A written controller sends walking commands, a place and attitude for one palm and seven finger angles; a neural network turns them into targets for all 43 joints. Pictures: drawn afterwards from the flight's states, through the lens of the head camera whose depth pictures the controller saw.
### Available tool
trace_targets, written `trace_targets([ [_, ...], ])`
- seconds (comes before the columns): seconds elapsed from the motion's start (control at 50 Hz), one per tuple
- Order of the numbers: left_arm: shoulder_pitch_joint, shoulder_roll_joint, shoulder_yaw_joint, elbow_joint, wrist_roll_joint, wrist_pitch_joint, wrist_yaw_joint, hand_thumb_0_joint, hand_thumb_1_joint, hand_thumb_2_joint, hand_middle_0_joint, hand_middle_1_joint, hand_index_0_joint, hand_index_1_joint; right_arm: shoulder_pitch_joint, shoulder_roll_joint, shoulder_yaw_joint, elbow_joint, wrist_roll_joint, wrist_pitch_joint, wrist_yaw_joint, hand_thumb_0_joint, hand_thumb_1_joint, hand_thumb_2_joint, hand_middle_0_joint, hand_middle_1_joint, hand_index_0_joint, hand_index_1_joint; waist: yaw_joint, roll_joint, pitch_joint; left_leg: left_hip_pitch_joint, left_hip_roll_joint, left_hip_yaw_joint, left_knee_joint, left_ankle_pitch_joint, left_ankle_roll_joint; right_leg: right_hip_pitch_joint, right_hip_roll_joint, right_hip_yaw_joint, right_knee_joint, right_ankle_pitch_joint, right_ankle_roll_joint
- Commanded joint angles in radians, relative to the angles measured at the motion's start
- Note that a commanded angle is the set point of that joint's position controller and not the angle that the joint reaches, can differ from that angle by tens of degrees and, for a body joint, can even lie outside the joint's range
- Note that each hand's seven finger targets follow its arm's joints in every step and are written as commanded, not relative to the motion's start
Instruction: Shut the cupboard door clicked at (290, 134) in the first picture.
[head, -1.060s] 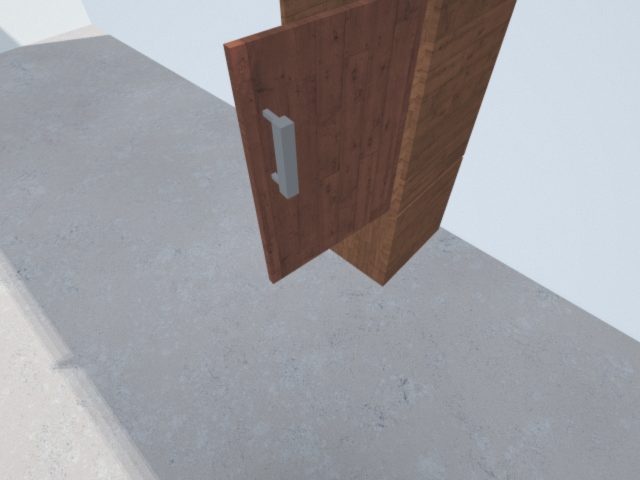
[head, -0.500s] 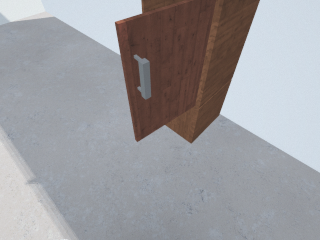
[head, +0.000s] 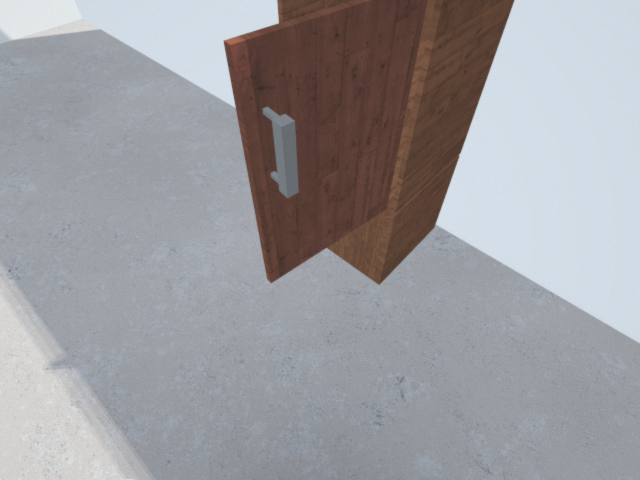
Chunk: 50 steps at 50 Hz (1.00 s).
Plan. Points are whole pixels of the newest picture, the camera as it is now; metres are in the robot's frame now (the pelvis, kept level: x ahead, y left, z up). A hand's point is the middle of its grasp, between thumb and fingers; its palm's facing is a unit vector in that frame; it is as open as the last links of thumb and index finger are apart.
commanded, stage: walk to a spot facing it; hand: left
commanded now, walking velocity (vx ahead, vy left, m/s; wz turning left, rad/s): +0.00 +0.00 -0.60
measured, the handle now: (279, 152) +0.61 +0.11 +0.05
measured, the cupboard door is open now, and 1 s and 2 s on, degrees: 81 81 81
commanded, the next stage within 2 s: none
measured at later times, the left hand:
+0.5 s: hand out of the picture +0.06 +0.16 -0.18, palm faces -0.23 -0.93 -0.29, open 7.4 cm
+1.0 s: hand (232, 465) +0.17 +0.14 -0.17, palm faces -0.49 -0.84 -0.25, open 7.4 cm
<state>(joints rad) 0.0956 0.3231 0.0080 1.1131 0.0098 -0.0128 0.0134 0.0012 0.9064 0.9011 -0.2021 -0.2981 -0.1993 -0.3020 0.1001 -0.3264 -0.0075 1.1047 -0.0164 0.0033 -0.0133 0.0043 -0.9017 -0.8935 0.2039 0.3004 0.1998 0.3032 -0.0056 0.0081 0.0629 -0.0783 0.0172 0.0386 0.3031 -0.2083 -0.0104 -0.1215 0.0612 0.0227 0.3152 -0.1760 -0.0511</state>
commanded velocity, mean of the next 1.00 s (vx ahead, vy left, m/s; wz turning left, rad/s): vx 0.00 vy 0.00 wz -0.60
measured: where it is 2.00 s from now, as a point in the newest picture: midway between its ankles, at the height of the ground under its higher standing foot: outside the picture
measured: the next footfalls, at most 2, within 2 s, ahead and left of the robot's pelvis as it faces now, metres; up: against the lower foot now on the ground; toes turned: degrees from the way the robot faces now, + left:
left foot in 0.80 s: +0.07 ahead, +0.11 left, +0.00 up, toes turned -28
right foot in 1.10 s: -0.08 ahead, -0.15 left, +0.00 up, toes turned -40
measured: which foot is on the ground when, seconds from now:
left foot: down 0.00-0.34, up 0.36-0.78, down 0.80-1.00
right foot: down 0.00-0.78, up 0.80-1.00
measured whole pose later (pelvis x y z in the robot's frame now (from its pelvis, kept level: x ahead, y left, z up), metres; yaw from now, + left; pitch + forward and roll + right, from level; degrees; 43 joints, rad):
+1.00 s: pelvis -0.03 +0.00 -0.01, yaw -33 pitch +1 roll -3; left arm 0.15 0.30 0.10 0.88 0.03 0.06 -0.04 0.00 0.91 0.90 -0.20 -0.30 -0.19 -0.30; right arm 0.15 -0.22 -0.03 0.89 -0.04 0.02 -0.03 0.00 -0.90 -0.89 0.21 0.30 0.20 0.30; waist 0.03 0.00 0.12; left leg -0.24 0.13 0.04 0.51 -0.29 -0.05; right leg -0.46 0.01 -0.02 0.90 -0.46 0.05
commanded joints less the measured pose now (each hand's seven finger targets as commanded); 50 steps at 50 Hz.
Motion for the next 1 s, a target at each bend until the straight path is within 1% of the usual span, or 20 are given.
trace_targets([
  [0.0, 0.027, 0.129, 0.04, -0.064, 0.0, 0.017, 0.007, 0.0, 0.9, 0.9, -0.2, -0.3, -0.2, -0.3, 0.083, -0.098, -0.033, -0.05, 0.001, 0.01, -0.022, 0.0, -0.9, -0.9, 0.2, 0.3, 0.2, 0.3, -0.015, -0.03, -0.095, 0.026, 0.124, -0.022, 0.073, 0.172, 0.004, -0.032, -0.169, 0.162, 0.058, 0.369, 0.002],
  [0.12, 0.034, 0.099, 0.058, -0.144, 0.006, 0.043, -0.006, 0.0, 0.9, 0.9, -0.2, -0.3, -0.2, -0.3, 0.077, -0.13, -0.069, -0.124, -0.004, 0.024, -0.032, 0.0, -0.9, -0.9, 0.2, 0.3, 0.2, 0.3, -0.015, 0.064, -0.057, 0.035, 0.221, -0.067, 0.074, 0.12, 0.059, -0.22, -0.083, 0.141, 0.247, 0.227, 0.013],
  [0.16, 0.028, 0.071, 0.063, -0.177, 0.007, 0.058, -0.016, 0.0, 0.9, 0.9, -0.2, -0.3, -0.2, -0.3, 0.079, -0.138, -0.077, -0.138, -0.013, 0.016, -0.033, 0.0, -0.9, -0.9, 0.2, 0.3, 0.2, 0.3, -0.007, 0.175, -0.019, -0.012, 0.367, -0.16, -0.018, 0.208, 0.157, -0.292, -0.033, 0.046, 0.52, -0.222, 0.037],
  [0.2, 0.038, 0.057, 0.076, -0.199, 0.01, 0.069, -0.02, 0.0, 0.9, 0.9, -0.2, -0.3, -0.2, -0.3, 0.057, -0.119, -0.074, -0.16, -0.017, 0.008, -0.035, 0.0, -0.9, -0.9, 0.2, 0.3, 0.2, 0.3, 0.012, 0.174, -0.013, -0.055, 0.409, -0.134, 0.0, 0.325, 0.198, -0.301, -0.072, 0.048, 0.652, -0.363, 0.043],
  [0.28, 0.187, 0.035, 0.09, -0.181, 0.014, 0.054, -0.031, 0.0, 0.9, 0.9, -0.2, -0.3, -0.2, -0.3, -0.005, -0.121, -0.085, -0.196, -0.014, 0.013, -0.034, 0.0, -0.9, -0.9, 0.2, 0.3, 0.2, 0.3, 0.084, 0.069, -0.07, -0.122, 0.291, 0.042, 0.259, 0.277, 0.08, -0.072, -0.083, -0.028, 0.302, -0.118, 0.041],
  [0.3, 0.25, 0.104, 0.107, -0.166, 0.023, 0.039, -0.024, 0.0, 0.9, 0.9, -0.2, -0.3, -0.2, -0.3, -0.012, -0.083, -0.083, -0.21, 0.001, 0.023, -0.03, 0.0, -0.9, -0.9, 0.2, 0.3, 0.2, 0.3, 0.112, -0.158, -0.075, -0.233, 0.156, 0.112, 0.502, 0.021, 0.002, 0.001, -0.184, 0.173, 0.067, 0.15, 0.003],
  [0.32, 0.262, 0.207, 0.125, -0.176, 0.027, 0.028, -0.005, 0.0, 0.9, 0.9, -0.2, -0.3, -0.2, -0.3, -0.018, -0.015, -0.073, -0.258, 0.01, 0.028, -0.021, 0.0, -0.9, -0.9, 0.2, 0.3, 0.2, 0.3, 0.104, -0.412, -0.057, -0.438, -0.007, 0.081, 0.774, -0.44, -0.051, 0.001, -0.42, 0.577, -0.045, 0.441, -0.114],
  [0.34, 0.262, 0.196, 0.122, -0.175, 0.012, 0.031, 0.008, 0.0, 0.9, 0.9, -0.2, -0.3, -0.2, -0.3, -0.009, -0.034, -0.074, -0.244, 0.01, 0.041, -0.02, 0.0, -0.9, -0.9, 0.2, 0.3, 0.2, 0.3, 0.097, -0.3, -0.052, -0.441, 0.023, -0.063, 0.871, -0.443, -0.035, -0.026, -0.42, 0.553, -0.037, 0.348, -0.173],
  [0.36, 0.191, 0.186, 0.115, -0.202, 0.011, 0.037, 0.005, 0.0, 0.9, 0.9, -0.2, -0.3, -0.2, -0.3, 0.011, -0.021, -0.074, -0.239, 0.013, 0.041, -0.007, 0.0, -0.9, -0.9, 0.2, 0.3, 0.2, 0.3, 0.058, -0.235, -0.017, -0.442, 0.049, -0.057, 0.893, -0.389, -0.031, -0.121, -0.398, 0.504, -0.058, 0.005, -0.197],
  [0.38, 0.133, 0.132, 0.113, -0.227, 0.016, 0.037, 0.009, 0.0, 0.9, 0.9, -0.2, -0.3, -0.2, -0.3, -0.019, -0.027, -0.078, -0.232, 0.009, 0.041, -0.01, 0.0, -0.9, -0.9, 0.2, 0.3, 0.2, 0.3, 0.039, -0.194, -0.009, -0.464, 0.049, -0.079, 0.91, -0.31, -0.035, -0.148, -0.328, 0.52, -0.058, -0.047, -0.172],
  [0.46, 0.173, 0.098, 0.108, -0.225, 0.013, 0.019, 0.019, 0.0, 0.9, 0.9, -0.2, -0.3, -0.2, -0.3, -0.006, 0.021, -0.067, -0.225, 0.009, 0.031, -0.014, 0.0, -0.9, -0.9, 0.2, 0.3, 0.2, 0.3, 0.033, -0.076, -0.161, -0.438, 0.034, -0.068, 0.774, -0.235, -0.055, 0.041, -0.27, 0.404, 0.058, 0.359, -0.147],
  [0.6, 0.212, 0.102, 0.116, -0.217, 0.018, 0.033, 0.015, 0.0, 0.9, 0.9, -0.2, -0.3, -0.2, -0.3, -0.057, 0.024, -0.067, -0.254, 0.018, 0.028, -0.024, 0.0, -0.9, -0.9, 0.2, 0.3, 0.2, 0.3, 0.057, -0.161, -0.147, -0.407, -0.003, -0.065, 0.606, -0.233, -0.057, 0.067, -0.235, 0.447, 0.063, 0.426, -0.143],
  [0.7, 0.136, 0.111, 0.12, -0.246, 0.019, 0.044, 0.011, 0.0, 0.9, 0.9, -0.2, -0.3, -0.2, -0.3, 0.008, 0.014, -0.069, -0.249, 0.027, 0.019, -0.028, 0.0, -0.9, -0.9, 0.2, 0.3, 0.2, 0.3, 0.011, -0.157, -0.141, -0.205, -0.024, -0.078, 0.32, -0.177, -0.035, -0.089, -0.204, 0.5, 0.083, 0.306, -0.105],
  [0.72, 0.106, 0.101, 0.116, -0.253, 0.017, 0.047, 0.011, 0.0, 0.9, 0.9, -0.2, -0.3, -0.2, -0.3, 0.055, 0.008, -0.072, -0.237, 0.027, 0.015, -0.031, 0.0, -0.9, -0.9, 0.2, 0.3, 0.2, 0.3, -0.015, -0.142, -0.144, -0.067, -0.018, -0.071, 0.191, -0.095, -0.033, -0.19, -0.172, 0.481, 0.107, 0.216, -0.065],
  [0.74, 0.092, 0.068, 0.106, -0.268, 0.007, 0.049, 0.007, 0.0, 0.9, 0.9, -0.2, -0.3, -0.2, -0.3, 0.1, -0.038, -0.078, -0.222, 0.021, 0.005, -0.039, 0.0, -0.9, -0.9, 0.2, 0.3, 0.2, 0.3, -0.038, -0.021, -0.153, 0.089, 0.066, -0.133, 0.056, -0.07, -0.011, -0.331, -0.093, 0.4, 0.169, 0.045, -0.013],
  [0.76, 0.103, 0.007, 0.095, -0.289, -0.008, 0.05, -0.008, 0.0, 0.9, 0.9, -0.2, -0.3, -0.2, -0.3, 0.102, -0.136, -0.096, -0.235, 0.001, -0.006, -0.043, 0.0, -0.9, -0.9, 0.2, 0.3, 0.2, 0.3, -0.036, 0.287, -0.136, 0.156, 0.342, -0.421, -0.084, -0.112, 0.072, -0.514, 0.047, 0.207, 0.383, -0.3, 0.052],
  [0.78, 0.046, 0.048, 0.099, -0.307, 0.005, 0.05, -0.017, 0.0, 0.9, 0.9, -0.2, -0.3, -0.2, -0.3, 0.1, -0.172, -0.098, -0.256, -0.006, 0.0, -0.047, 0.0, -0.9, -0.9, 0.2, 0.3, 0.2, 0.3, -0.047, 0.291, -0.079, 0.008, 0.484, -0.51, -0.098, -0.014, 0.168, -0.504, 0.019, 0.078, 0.62, -0.44, 0.094],
  [0.82, 0.088, 0.05, 0.11, -0.312, 0.018, 0.047, -0.035, 0.0, 0.9, 0.9, -0.2, -0.3, -0.2, -0.3, 0.01, -0.125, -0.079, -0.304, -0.021, -0.006, -0.041, 0.0, -0.9, -0.9, 0.2, 0.3, 0.2, 0.3, 0.02, 0.075, -0.066, -0.146, 0.448, -0.397, -0.053, 0.063, 0.223, -0.439, -0.044, 0.053, 0.827, -0.356, 0.11],
  [0.88, 0.075, 0.034, 0.109, -0.295, 0.016, 0.064, -0.052, 0.0, 0.9, 0.9, -0.2, -0.3, -0.2, -0.3, -0.02, -0.083, -0.072, -0.309, -0.023, -0.005, -0.04, 0.0, -0.9, -0.9, 0.2, 0.3, 0.2, 0.3, 0.037, 0.222, -0.051, -0.124, 0.284, -0.121, 0.038, 0.263, 0.142, -0.427, -0.067, 0.004, 0.773, -0.292, 0.119],
  [0.98, 0.043, 0.004, 0.085, -0.303, 0.01, 0.048, -0.061, 0.0, 0.9, 0.9, -0.2, -0.3, -0.2, -0.3, 0.112, -0.135, -0.094, -0.27, -0.018, 0.003, -0.03, 0.0, -0.9, -0.9, 0.2, 0.3, 0.2, 0.3, -0.017, 0.233, -0.129, -0.032, 0.28, -0.023, 0.167, 0.441, 0.098, -0.247, -0.031, -0.127, 0.425, -0.242, 0.094],
])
